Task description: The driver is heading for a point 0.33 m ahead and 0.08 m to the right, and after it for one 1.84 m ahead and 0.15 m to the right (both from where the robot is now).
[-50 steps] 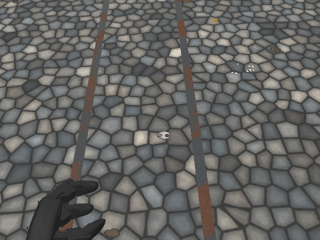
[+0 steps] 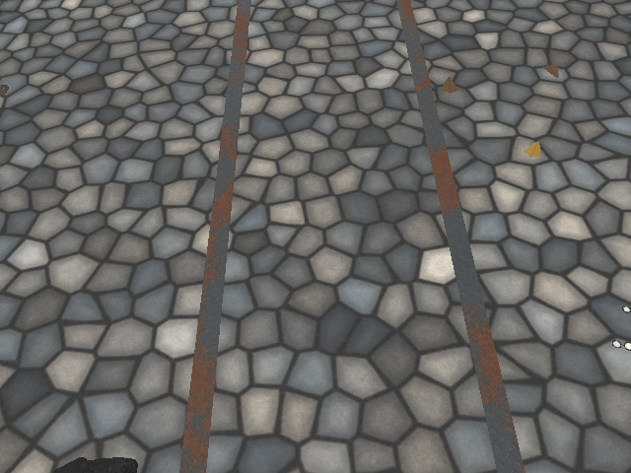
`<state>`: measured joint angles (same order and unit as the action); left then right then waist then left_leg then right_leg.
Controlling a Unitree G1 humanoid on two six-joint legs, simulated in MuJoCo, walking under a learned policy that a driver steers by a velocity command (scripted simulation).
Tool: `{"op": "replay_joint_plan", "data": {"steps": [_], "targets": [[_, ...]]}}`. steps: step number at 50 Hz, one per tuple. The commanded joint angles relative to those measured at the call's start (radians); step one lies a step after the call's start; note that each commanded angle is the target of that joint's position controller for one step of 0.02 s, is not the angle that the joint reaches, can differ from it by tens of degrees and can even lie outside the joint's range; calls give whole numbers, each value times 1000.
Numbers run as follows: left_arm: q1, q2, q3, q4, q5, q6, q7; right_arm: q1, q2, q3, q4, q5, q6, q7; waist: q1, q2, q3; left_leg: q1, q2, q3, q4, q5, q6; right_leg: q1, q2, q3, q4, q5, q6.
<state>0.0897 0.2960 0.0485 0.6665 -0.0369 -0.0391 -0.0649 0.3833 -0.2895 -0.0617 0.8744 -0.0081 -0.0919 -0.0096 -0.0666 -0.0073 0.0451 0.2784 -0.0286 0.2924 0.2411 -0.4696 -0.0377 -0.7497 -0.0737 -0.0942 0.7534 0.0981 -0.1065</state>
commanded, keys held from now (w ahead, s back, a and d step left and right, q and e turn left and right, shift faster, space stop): w+e+shift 0.10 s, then e+shift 0.16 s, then shift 0.06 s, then q+shift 0.68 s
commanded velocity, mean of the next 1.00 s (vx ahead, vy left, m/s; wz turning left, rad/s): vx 0.33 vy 0.00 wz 0.00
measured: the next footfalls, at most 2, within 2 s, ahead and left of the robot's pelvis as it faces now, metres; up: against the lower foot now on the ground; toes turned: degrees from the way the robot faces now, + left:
right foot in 0.04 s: +0.27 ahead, -0.06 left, +0.00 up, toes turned -7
left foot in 0.44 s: +0.62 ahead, +0.00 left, +0.00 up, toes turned -28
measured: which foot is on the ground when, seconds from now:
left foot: down 0.00-0.02, up 0.04-0.42, down 0.44-0.92, up 0.94-1.00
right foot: up 0.00-0.02, down 0.04-0.46, up 0.48-0.88, down 0.90-1.00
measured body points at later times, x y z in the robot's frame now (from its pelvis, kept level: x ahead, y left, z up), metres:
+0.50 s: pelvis +0.40 +0.00 +0.00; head +0.43 -0.02 +0.45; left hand +0.60 +0.23 -0.10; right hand +0.51 -0.31 -0.07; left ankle +0.59 +0.02 -0.71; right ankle +0.24 -0.06 -0.66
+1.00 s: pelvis +0.50 -0.05 +0.03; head +0.53 -0.06 +0.48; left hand +0.67 +0.23 -0.05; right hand +0.65 -0.36 -0.06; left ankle +0.55 +0.04 -0.67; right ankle +0.54 -0.17 -0.71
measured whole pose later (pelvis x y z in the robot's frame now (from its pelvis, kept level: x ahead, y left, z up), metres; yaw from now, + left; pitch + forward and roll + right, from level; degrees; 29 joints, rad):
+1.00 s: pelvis +0.50 -0.05 +0.03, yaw +3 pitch +0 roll -1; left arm 0.10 0.29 0.07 0.70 0.03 -0.02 0.03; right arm 0.20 -0.36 -0.11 0.61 0.03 0.06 -0.02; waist -0.03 0.04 0.06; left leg -0.46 -0.21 -0.25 0.82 -0.41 -0.02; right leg -0.26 0.06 0.10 0.43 -0.16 -0.01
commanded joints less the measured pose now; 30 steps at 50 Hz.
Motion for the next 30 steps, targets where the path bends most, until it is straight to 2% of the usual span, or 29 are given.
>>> {"op": "replay_joint_plan", "data": {"steps": [1, 2, 3, 4, 5, 6, 7, 8, 9, 10, 11, 12, 13, 14, 15, 16, 18, 19, 20, 21, 22, 23, 24, 25, 26, 27, 28, 29, 30], "targets": [[274, 169, 67, -16, -16, 17, -7, -159, -277, -60, -123, 12, 21, -13, 258, 131, -89, -211, 281, -41, 379, 1628, 96, 486, 130, -97, 47, -178, -64], [519, 245, 107, 52, -9, 34, 8, -209, -264, -57, -143, 17, 22, -8, 373, 101, -188, -378, 254, -67, 694, 1527, 95, 823, 136, -28, -3, -183, -105], [560, 263, 106, 95, -16, 47, 28, -202, -108, -13, -143, 5, -2, 8, 334, -167, -108, -671, 68, -90, 1170, 421, 50, 959, 76, 127, -31, -212, -156], [429, 274, 85, 31, 16, 18, 26, -60, 27, 33, -232, 25, -50, 26, 115, -435, -229, -1070, -87, -288, 1458, -123, 33, 1150, -105, 746, -274, -560, -375], [414, 197, 72, -11, 28, -5, 22, -171, -92, 26, -264, 36, -92, 34, 189, -238, -278, -1118, -41, -442, 1397, -18, 96, 1128, -167, 967, -489, -792, -346], [391, 179, 67, -17, 40, -29, 18, -268, -131, 14, -293, 57, -106, 31, 168, -91, -149, -1123, -12, -436, 1294, 44, 119, 989, -171, 962, -556, -709, -293], [311, 168, 63, -30, 41, -46, 10, -279, -118, 14, -287, 40, -105, 20, 95, 88, -61, -1058, 24, -440, 1194, 94, 108, 814, -145, 879, -536, -493, -261], [233, 181, 66, -51, 42, -56, 12, -252, -111, 12, -278, 16, -95, 14, 41, 98, -38, -980, 44, -451, 1129, 97, 76, 681, -113, 786, -492, -241, -265], [181, 177, 64, -74, 43, -55, 22, -217, -129, 3, -265, 3, -75, 13, 10, 94, -35, -902, 67, -457, 1078, 92, 42, 591, -73, 678, -481, -37, -254], [155, 161, 60, -79, 31, -50, 33, -212, -142, -5, -261, -4, -55, 11, -4, 91, -29, -860, 85, -446, 990, 94, 12, 529, -44, 589, -478, 84, -233], [141, 153, 56, -80, 20, -44, 48, -249, -132, -3, -275, -12, -42, 8, -4, 97, -9, -818, 90, -414, 867, 108, -10, 446, -3, 506, -476, 175, -206], [145, 155, 57, -75, 15, -37, 65, -315, -101, 6, -303, -22, -33, 5, 16, 86, 10, -788, 58, -367, 755, 172, -32, 378, 49, 440, -458, 294, -185], [152, 160, 62, -65, 13, -21, 82, -362, -62, 16, -320, -27, -26, 3, 32, 65, 1, -749, 16, -332, 632, 256, -45, 338, 102, 380, -422, 346, -154], [161, 162, 66, -52, 13, 0, 96, -361, -33, 24, -318, -23, -21, 4, 47, 28, -43, -677, -18, -304, 509, 387, -50, 322, 142, 320, -390, 329, -109], [209, 157, 68, -34, 13, 17, 106, -373, -24, 26, -318, -15, -19, 8, 86, -6, -91, -624, -46, -283, 411, 534, -52, 339, 155, 307, -368, 251, -67], [256, 144, 66, -14, 12, 28, 112, -394, -25, 23, -324, -6, -19, 14, 119, -32, -116, -593, -62, -282, 345, 644, -51, 361, 149, 324, -354, 148, -42], [298, 97, 52, 15, 17, 31, 116, -418, -41, 15, -328, 0, -22, 25, 149, -83, -118, -601, -34, -313, 277, 743, -37, 439, 107, 359, -320, -1, -35], [296, 69, 46, 22, 21, 27, 121, -411, -59, 8, -324, -4, -27, 29, 147, -100, -115, -613, -11, -337, 254, 757, -22, 496, 82, 379, -281, -25, -33], [280, 52, 41, 25, 30, 23, 123, -369, -79, -3, -305, -7, -36, 35, 122, -104, -123, -602, 1, -345, 233, 755, -3, 552, 61, 385, -232, -11, -27], [236, 52, 41, 19, 39, 20, 121, -280, -96, -16, -270, -7, -44, 40, 67, -106, -142, -541, -3, -329, 201, 760, 19, 583, 63, 357, -145, 66, -9], [212, 37, 35, 9, 50, 16, 114, -169, -110, -24, -226, -11, -50, 43, 19, -73, -186, -443, 9, -328, 189, 847, 36, 600, 93, 298, 17, 92, 26], [318, -7, 22, -4, 66, 14, 102, -128, -151, -24, -222, -28, -51, 44, 64, 169, -285, -215, 170, -561, 236, 1218, 130, 447, 180, 244, 349, -389, 85], [530, -1, 15, 34, 44, 14, 81, -165, -150, -15, -224, -40, -43, 48, 171, 337, -373, -48, 373, -992, 200, 1150, 344, 237, 214, 228, 569, -749, 148], [478, 96, 25, 39, 38, 22, 76, -206, -152, -28, -265, -6, -26, 50, 123, 222, -375, -74, 377, -1121, 138, 747, 383, 156, 164, 259, 648, -699, 162], [294, 145, 39, 2, 38, 37, 81, -244, -144, -31, -296, 10, -4, 47, 66, 83, -290, -171, 317, -1056, 109, 443, 342, 115, 156, 250, 687, -632, 168], [168, 145, 42, -32, 50, 49, 90, -250, -145, -27, -300, 15, 13, 44, 46, -15, -214, -298, 265, -995, 71, 284, 302, 97, 154, 239, 657, -583, 160], [114, 129, 39, -58, 61, 56, 98, -253, -160, -29, -301, 14, 25, 36, 54, -24, -170, -394, 229, -965, 46, 215, 281, 107, 144, 248, 600, -539, 150], [107, 109, 35, -66, 64, 58, 101, -257, -159, -31, -299, 13, 35, 28, 75, 2, -137, -469, 175, -913, 28, 185, 247, 151, 133, 252, 510, -513, 138], [114, 85, 31, -61, 62, 55, 104, -260, -141, -28, -299, 15, 45, 25, 88, 46, -118, -508, 124, -856, 20, 185, 215, 187, 131, 241, 398, -508, 131]]}}
Velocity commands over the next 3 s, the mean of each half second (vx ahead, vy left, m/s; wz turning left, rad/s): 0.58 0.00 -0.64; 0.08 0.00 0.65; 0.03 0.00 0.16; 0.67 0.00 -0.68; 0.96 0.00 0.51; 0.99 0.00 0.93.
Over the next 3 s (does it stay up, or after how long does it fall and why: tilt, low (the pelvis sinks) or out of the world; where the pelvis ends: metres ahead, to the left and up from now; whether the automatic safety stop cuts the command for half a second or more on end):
stays up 1.48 -0.38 0.02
